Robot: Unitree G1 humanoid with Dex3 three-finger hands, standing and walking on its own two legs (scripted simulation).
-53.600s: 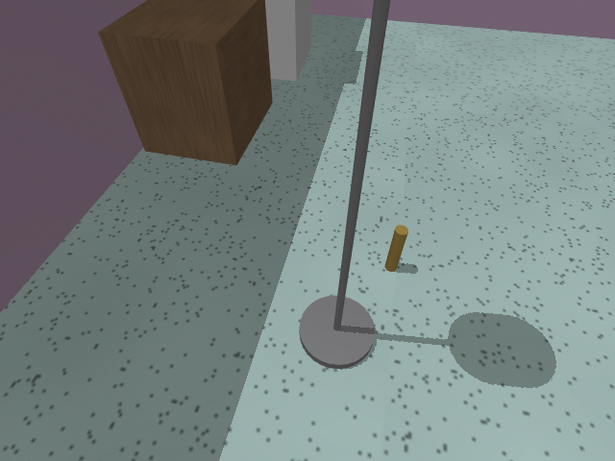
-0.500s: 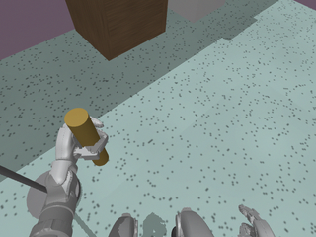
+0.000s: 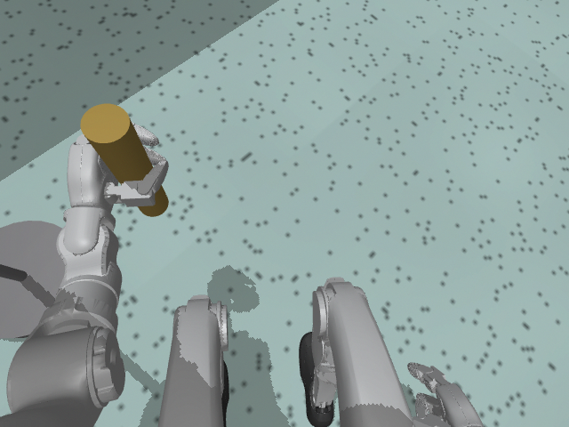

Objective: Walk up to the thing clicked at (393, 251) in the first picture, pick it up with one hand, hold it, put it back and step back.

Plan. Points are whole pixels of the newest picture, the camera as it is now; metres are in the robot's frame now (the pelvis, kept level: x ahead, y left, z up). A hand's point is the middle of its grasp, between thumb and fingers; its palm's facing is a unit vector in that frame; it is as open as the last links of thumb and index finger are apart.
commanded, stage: crouch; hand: left
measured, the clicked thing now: (135, 172) +0.47 +0.18 -0.03
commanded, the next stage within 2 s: lower in 0.96 s
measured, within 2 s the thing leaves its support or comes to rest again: neither
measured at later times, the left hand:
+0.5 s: hand (166, 185) +0.50 +0.16 -0.15, palm faces -0.06 -1.00 -0.01, open 6.5 cm
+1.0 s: hand (175, 194) +0.51 +0.16 -0.22, palm faces -0.07 -1.00 -0.03, open 6.5 cm
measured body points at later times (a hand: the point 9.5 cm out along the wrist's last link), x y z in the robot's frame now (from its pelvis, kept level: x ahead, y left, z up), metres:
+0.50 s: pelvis -0.03 +0.01 -0.11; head +0.20 +0.06 +0.27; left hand +0.50 +0.22 -0.15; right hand +0.01 -0.27 -0.21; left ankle +0.06 +0.12 -0.44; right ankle +0.09 -0.13 -0.44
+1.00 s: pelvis -0.03 +0.01 -0.14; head +0.22 +0.08 +0.22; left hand +0.51 +0.21 -0.22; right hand +0.01 -0.27 -0.23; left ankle +0.06 +0.12 -0.44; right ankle +0.09 -0.13 -0.44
